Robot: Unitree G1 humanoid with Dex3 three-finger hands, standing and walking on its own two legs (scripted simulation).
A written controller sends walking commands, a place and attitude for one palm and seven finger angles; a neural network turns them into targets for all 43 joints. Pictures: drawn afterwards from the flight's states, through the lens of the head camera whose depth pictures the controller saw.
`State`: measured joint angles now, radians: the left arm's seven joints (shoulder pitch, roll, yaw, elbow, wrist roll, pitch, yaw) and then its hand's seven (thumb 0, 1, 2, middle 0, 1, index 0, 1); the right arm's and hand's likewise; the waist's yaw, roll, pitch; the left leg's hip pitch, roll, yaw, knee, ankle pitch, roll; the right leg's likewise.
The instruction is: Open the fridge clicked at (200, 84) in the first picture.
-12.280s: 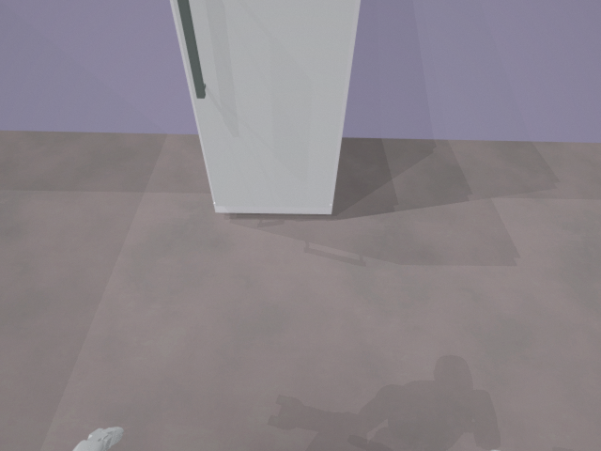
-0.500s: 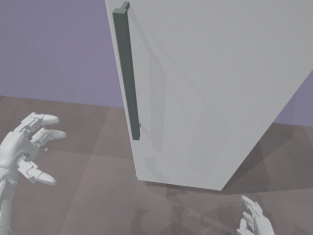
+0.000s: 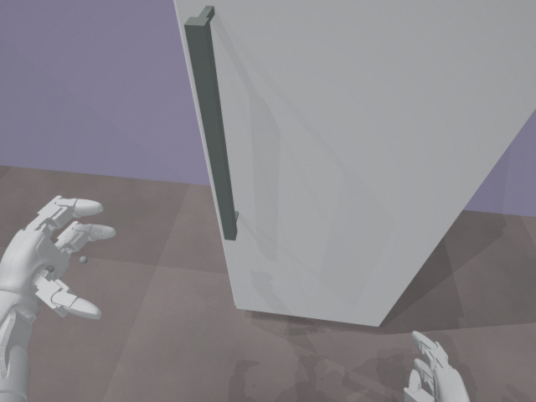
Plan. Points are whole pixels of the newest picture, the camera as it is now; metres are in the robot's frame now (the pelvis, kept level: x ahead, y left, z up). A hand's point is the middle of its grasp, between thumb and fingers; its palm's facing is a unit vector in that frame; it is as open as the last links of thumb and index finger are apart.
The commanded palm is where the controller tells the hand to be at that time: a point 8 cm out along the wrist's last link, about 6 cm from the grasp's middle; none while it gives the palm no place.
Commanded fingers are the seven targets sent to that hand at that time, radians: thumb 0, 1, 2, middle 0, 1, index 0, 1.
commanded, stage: move the hooked fingers beside the handle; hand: left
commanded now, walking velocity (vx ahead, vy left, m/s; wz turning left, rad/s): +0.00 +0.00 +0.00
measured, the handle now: (222, 152) +0.48 +0.12 +0.11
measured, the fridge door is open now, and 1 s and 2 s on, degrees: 0 0 0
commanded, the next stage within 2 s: none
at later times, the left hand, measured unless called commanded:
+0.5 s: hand (121, 233) +0.32 +0.24 +0.09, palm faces -0.04 -1.00 -0.02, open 14.0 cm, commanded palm +0.29 +0.29 +0.10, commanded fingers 0.00 -0.50 0.30 -0.30 -1.20 -0.30 -1.20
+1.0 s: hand (151, 209) +0.36 +0.21 +0.09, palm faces -0.07 -1.00 -0.02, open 14.0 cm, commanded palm +0.34 +0.26 +0.09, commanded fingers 0.00 -0.50 0.30 -0.30 -1.20 -0.30 -1.20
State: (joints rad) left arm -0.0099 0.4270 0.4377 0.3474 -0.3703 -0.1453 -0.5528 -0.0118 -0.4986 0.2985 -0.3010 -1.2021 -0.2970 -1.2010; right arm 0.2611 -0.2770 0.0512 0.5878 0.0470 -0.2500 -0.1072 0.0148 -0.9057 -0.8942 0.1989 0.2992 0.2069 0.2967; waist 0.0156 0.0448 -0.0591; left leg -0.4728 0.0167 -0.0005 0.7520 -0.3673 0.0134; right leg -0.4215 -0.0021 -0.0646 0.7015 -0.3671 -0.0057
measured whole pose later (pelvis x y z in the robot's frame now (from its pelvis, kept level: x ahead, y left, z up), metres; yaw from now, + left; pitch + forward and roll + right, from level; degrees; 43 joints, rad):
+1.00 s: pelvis +0.00 +0.00 +0.00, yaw -1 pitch +8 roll -1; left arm -0.30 0.36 0.31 0.55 -0.27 -0.21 -0.40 -0.01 -0.50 0.30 -0.30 -1.20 -0.30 -1.20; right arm 0.31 -0.27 0.03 0.61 0.04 -0.15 -0.08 0.01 -0.91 -0.89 0.20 0.30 0.21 0.30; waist -0.03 0.04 -0.07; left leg -0.52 0.01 0.02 0.75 -0.37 0.01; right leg -0.49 0.00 -0.05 0.72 -0.37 -0.01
